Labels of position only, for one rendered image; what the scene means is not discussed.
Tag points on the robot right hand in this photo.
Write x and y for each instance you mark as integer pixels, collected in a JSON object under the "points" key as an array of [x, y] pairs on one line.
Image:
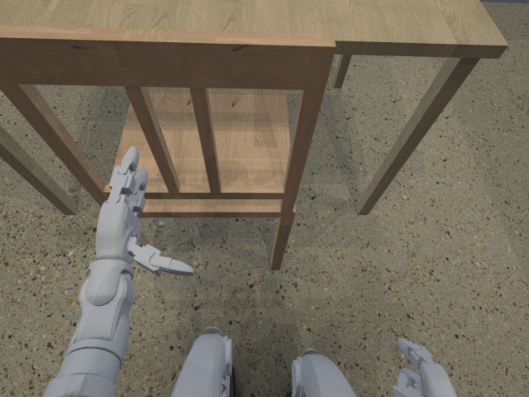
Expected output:
{"points": [[432, 381]]}

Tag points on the right robot thigh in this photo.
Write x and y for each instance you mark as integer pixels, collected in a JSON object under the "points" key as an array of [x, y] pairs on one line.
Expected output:
{"points": [[315, 375]]}

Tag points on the chair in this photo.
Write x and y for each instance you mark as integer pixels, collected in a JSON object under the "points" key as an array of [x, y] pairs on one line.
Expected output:
{"points": [[208, 112]]}

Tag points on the robot thigh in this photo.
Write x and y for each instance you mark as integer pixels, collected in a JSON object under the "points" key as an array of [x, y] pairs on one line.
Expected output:
{"points": [[315, 375], [209, 360]]}

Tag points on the left robot thigh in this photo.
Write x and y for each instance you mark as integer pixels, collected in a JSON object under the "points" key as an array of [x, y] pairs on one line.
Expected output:
{"points": [[209, 360]]}

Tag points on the left robot forearm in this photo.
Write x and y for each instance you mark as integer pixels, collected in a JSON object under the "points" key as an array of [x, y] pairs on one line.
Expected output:
{"points": [[96, 351]]}

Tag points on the table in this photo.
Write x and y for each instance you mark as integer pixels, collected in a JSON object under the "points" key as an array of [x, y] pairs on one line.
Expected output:
{"points": [[461, 30]]}

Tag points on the robot left hand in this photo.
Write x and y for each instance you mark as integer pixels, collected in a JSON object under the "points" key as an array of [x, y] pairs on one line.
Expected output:
{"points": [[118, 220]]}

